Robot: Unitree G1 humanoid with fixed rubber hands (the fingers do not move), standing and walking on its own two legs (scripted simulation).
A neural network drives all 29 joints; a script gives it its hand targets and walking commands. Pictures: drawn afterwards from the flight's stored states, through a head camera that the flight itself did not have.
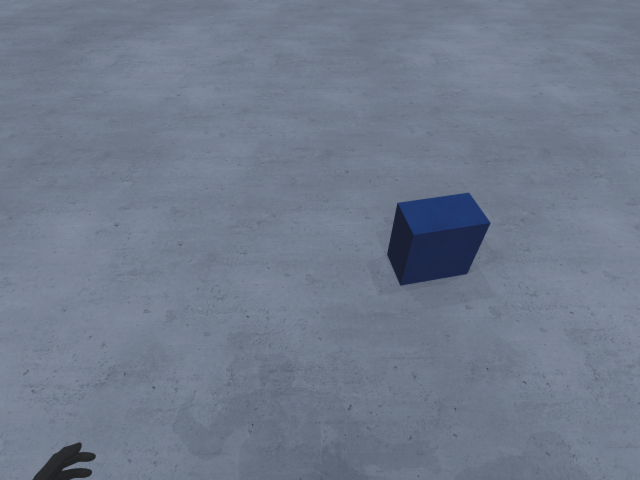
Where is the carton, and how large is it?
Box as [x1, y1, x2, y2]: [387, 193, 489, 285]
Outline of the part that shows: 469,193 397,203 387,254 400,285 464,274 467,272 489,224 489,221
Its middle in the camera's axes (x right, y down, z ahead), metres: +0.43 -0.01 +1.48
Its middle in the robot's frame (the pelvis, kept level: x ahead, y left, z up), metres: +1.06 -0.44 -0.62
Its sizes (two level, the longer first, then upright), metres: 0.282 0.164 0.290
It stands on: the floor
